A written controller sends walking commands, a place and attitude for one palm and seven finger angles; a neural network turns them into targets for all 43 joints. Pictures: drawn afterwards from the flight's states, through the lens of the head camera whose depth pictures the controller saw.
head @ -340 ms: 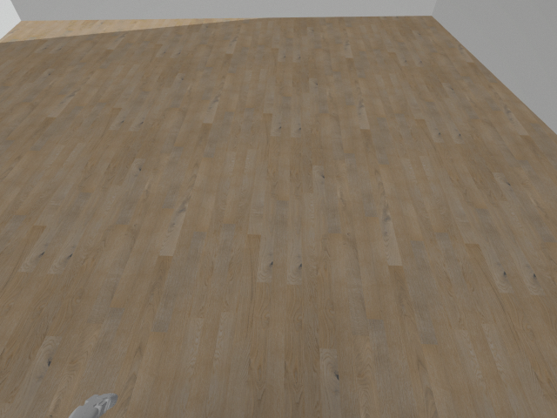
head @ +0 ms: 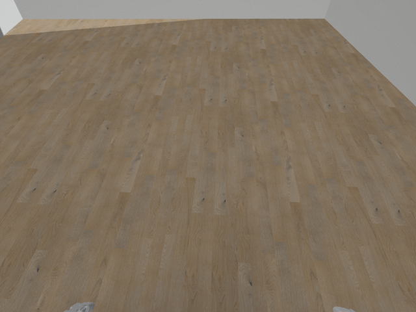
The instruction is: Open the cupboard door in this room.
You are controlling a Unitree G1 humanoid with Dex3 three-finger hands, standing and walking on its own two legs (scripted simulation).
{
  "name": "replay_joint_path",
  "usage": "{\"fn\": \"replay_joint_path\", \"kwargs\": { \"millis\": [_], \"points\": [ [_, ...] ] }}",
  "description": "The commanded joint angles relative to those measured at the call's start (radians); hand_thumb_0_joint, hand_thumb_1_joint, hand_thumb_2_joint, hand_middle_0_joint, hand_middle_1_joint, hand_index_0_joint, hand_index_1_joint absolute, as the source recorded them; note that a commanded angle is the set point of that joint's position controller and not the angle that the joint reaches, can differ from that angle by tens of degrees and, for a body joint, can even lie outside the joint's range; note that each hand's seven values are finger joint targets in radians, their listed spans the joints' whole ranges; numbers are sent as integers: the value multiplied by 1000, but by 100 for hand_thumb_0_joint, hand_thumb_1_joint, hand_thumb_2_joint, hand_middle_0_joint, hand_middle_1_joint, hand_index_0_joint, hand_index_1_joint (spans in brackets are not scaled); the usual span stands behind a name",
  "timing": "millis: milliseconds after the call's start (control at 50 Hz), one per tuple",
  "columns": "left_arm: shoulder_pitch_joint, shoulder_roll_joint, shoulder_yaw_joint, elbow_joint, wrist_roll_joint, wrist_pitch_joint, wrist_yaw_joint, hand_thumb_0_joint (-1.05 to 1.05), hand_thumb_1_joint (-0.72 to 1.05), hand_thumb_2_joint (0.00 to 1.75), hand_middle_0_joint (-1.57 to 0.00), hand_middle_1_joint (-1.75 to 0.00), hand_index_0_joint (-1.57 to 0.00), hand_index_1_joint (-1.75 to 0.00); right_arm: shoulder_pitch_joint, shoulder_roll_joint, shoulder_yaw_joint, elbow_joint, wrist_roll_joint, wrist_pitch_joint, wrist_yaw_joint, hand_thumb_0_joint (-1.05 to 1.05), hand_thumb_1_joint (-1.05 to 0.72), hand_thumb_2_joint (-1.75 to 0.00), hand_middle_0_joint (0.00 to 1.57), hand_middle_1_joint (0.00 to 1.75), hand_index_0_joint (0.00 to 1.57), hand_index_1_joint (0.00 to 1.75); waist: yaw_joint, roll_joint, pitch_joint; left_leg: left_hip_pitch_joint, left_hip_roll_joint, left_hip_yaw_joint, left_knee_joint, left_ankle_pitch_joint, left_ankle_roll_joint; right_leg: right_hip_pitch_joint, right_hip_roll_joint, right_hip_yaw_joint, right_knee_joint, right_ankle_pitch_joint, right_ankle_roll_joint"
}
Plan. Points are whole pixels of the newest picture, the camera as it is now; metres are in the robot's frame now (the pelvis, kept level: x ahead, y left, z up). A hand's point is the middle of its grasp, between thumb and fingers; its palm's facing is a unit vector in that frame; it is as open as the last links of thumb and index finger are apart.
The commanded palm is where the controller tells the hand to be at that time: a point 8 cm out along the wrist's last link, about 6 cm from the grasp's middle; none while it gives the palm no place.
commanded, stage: stand and wait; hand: left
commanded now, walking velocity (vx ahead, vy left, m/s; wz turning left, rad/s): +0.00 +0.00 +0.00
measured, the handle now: out of the picture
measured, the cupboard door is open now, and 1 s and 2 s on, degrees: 0 0 0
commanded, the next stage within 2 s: turn or walk to find it in 0.56 s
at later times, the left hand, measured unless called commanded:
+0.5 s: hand out of the picture +0.05 +0.24 -0.15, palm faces -0.03 -0.94 -0.33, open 7.4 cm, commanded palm none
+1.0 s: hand out of the picture -0.01 +0.22 -0.19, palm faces +0.07 -0.97 -0.22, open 7.4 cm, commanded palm none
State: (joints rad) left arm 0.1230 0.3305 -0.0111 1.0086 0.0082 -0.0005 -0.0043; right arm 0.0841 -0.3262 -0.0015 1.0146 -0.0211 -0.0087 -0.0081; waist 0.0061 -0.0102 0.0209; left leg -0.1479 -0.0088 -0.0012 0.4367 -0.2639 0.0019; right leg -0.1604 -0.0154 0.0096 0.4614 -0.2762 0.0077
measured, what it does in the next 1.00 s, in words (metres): stands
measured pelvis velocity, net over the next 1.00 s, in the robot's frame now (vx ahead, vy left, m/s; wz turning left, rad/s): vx -0.05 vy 0.02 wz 0.09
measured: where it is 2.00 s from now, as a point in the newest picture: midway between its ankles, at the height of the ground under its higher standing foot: outside the picture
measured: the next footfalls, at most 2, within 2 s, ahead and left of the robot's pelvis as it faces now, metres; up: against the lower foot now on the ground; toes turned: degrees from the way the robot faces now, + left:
right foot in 1.30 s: -0.03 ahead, -0.13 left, +0.00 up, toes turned +13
left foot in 1.70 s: -0.12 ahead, +0.12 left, +0.00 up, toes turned +29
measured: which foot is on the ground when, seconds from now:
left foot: down 0.00-1.00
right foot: down 0.00-0.96, up 0.98-1.00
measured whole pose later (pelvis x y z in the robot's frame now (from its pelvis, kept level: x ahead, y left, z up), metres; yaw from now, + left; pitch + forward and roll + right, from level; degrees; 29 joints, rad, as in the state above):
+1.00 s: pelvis -0.05 +0.02 -0.01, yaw +5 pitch -1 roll -1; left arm 0.19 0.25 0.01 1.00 0.01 0.06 0.02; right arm 0.22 -0.20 -0.02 1.02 -0.02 0.04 0.01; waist -0.01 -0.04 0.06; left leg -0.33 -0.06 -0.07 0.61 -0.26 0.03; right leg -0.32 -0.05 -0.04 0.69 -0.38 0.03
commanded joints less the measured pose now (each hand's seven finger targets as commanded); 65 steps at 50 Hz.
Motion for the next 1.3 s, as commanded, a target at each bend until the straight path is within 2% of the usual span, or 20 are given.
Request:
{"fn": "replay_joint_path", "kwargs": {
  "millis": [0,320,560,600,700,800,860,880,900,920,940,960,1000,1040,1140,1180,1220,1240,1260,1280],
  "points": [
    [-48,216,51,-61,2,-22,16,0,90,90,-20,-30,-20,-30,-50,-214,-48,-58,6,-29,-11,0,-90,-90,20,30,20,30,-6,5,-88,38,118,-81,-61,284,36,19,-104,80,-72,275,-42],
    [-38,225,46,1,1,-26,14,0,90,90,-20,-30,-20,-30,-25,-224,-42,12,11,-28,-8,0,-90,-90,20,30,20,30,-4,-4,-51,23,123,-92,-107,193,29,18,-108,102,-133,198,-43],
    [-41,228,47,7,4,-24,12,0,90,90,-20,-30,-20,-30,-9,-226,-40,29,10,-25,-3,0,-90,-90,20,30,20,30,-6,-2,-15,-14,118,-105,-129,98,28,-18,-106,115,-170,45,-39],
    [-37,222,50,4,3,-21,14,0,90,90,-20,-30,-20,-30,-6,-218,-42,24,9,-22,-1,0,-90,-90,20,30,20,30,-5,1,-23,-25,116,-110,-111,130,29,-13,-113,103,-150,60,-37],
    [31,120,36,-1,2,11,27,0,90,90,-20,-30,-20,-30,55,-98,-22,14,6,9,5,0,-90,-90,20,30,20,30,-1,-10,-13,-114,96,-105,-33,137,10,-25,-140,88,-107,51,-18],
    [49,143,54,-47,7,23,33,0,90,90,-20,-30,-20,-30,100,-85,-37,-20,6,30,7,0,-90,-90,20,30,20,30,-5,-91,-27,-162,53,-77,119,93,5,-69,-226,120,-113,25,-69],
    [33,137,60,-83,11,25,38,0,90,90,-20,-30,-20,-30,145,-71,-50,-36,8,34,9,0,-90,-90,20,30,20,30,-24,-105,-50,-141,51,-70,167,84,5,-105,-251,88,-61,68,-87],
    [26,127,62,-95,11,27,39,0,90,90,-20,-30,-20,-30,153,-70,-54,-38,7,34,10,0,-90,-90,20,30,20,30,-29,-73,-43,-128,65,-92,137,90,13,-140,-234,60,-27,38,-76],
    [20,111,60,-103,11,30,38,0,90,90,-20,-30,-20,-30,162,-75,-57,-43,4,33,12,0,-90,-90,20,30,20,30,-34,-7,-32,-133,89,-154,81,119,29,-170,-184,12,36,-11,-47],
    [12,83,59,-113,9,34,36,0,90,90,-20,-30,-20,-30,169,-98,-61,-50,-1,30,12,0,-90,-90,20,30,20,30,-40,111,-7,-170,150,-295,-24,118,67,-189,-92,-54,150,-93,-2],
    [8,54,57,-127,7,33,37,0,90,90,-20,-30,-20,-30,185,-136,-72,-61,-3,23,8,0,-90,-90,20,30,20,30,-42,230,0,-164,247,-479,-142,174,137,-220,-5,-93,314,-162,30],
    [17,47,60,-132,8,33,41,0,90,90,-20,-30,-20,-30,195,-140,-79,-66,0,20,-1,0,-90,-90,20,30,20,30,-42,244,-11,-138,282,-551,-184,243,194,-258,0,-31,465,-272,26],
    [48,39,67,-122,9,33,40,0,90,90,-20,-30,-20,-30,178,-124,-83,-74,4,18,-13,0,-90,-90,20,30,20,30,-22,199,-52,-82,260,-508,-144,281,214,-311,-22,27,566,-253,23],
    [59,14,64,-117,6,27,34,0,90,90,-20,-30,-20,-30,166,-109,-85,-87,1,19,-18,0,-90,-90,20,30,20,30,-19,159,-98,-13,218,-434,-91,339,200,-319,-17,16,521,-224,33],
    [63,-29,63,-135,-3,24,36,0,90,90,-20,-30,-20,-30,204,-93,-101,-87,-3,31,-20,0,-90,-90,20,30,20,30,-39,159,-124,27,187,-463,-69,387,191,-236,21,2,301,-217,39],
    [97,-32,67,-129,-5,25,37,0,90,90,-20,-30,-20,-30,194,-93,-106,-94,-4,38,-14,0,-90,-90,20,30,20,30,-28,169,-123,-17,156,-458,-73,336,165,-156,38,-12,193,-168,37],
    [156,-20,74,-116,-5,24,40,0,90,90,-20,-30,-20,-30,170,-86,-110,-110,0,45,-7,0,-90,-90,20,30,20,30,-3,167,-118,-125,108,-433,-66,201,114,-11,42,-32,25,-49,31],
    [195,7,82,-109,-1,19,43,0,90,90,-20,-30,-20,-30,150,-67,-110,-120,6,47,-2,0,-90,-90,20,30,20,30,19,122,-111,-221,73,-393,-24,110,76,101,6,-12,-93,24,25],
    [210,71,97,-109,12,13,49,0,90,90,-20,-30,-20,-30,154,-17,-105,-133,12,51,4,0,-90,-90,20,30,20,30,23,-52,-97,-403,-9,-275,142,-77,16,214,-172,141,-177,-75,-30],
    [183,140,108,-130,23,10,50,0,90,90,-20,-30,-20,-30,131,23,-101,-164,5,49,1,0,-90,-90,20,30,20,30,37,-298,-23,-545,-112,-85,413,-245,-44,139,-418,416,-258,-90,-134]
  ]
}}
